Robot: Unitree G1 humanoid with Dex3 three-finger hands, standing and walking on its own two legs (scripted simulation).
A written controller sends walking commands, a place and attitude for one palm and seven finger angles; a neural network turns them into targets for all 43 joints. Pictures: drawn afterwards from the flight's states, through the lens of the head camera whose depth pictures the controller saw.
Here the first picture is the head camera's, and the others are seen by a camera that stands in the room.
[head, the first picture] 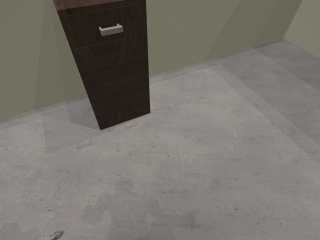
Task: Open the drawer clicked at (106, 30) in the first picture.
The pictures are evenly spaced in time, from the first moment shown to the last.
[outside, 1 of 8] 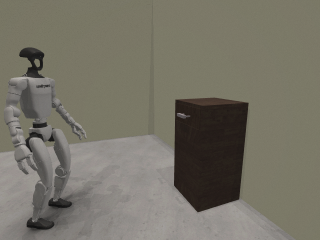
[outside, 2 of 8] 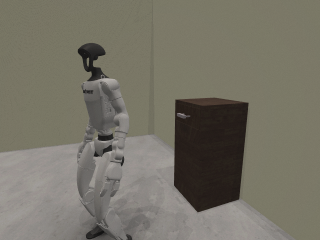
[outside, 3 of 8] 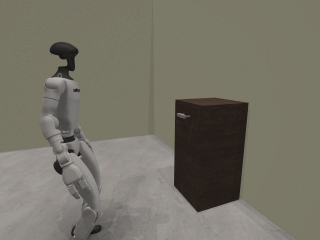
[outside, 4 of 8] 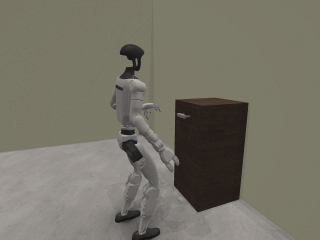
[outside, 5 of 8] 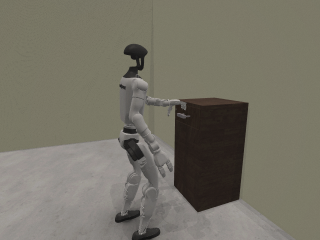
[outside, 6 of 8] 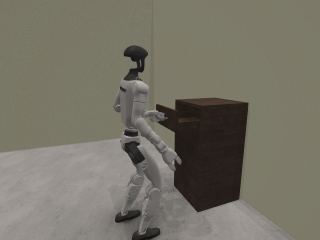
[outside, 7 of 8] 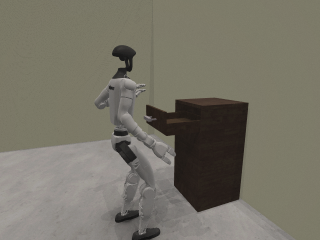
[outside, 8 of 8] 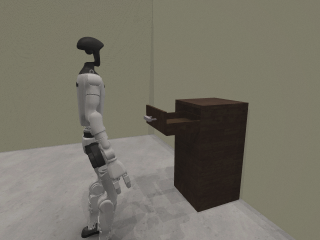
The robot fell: no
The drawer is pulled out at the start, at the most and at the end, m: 0.00 0.30 0.30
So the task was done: yes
